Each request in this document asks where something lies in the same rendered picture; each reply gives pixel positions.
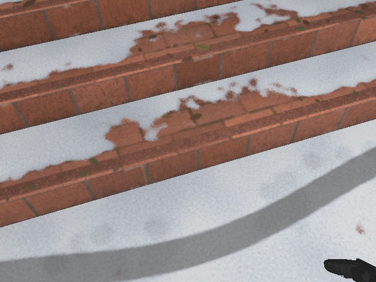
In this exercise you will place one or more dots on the robot right hand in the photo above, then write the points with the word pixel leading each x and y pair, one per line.
pixel 358 270

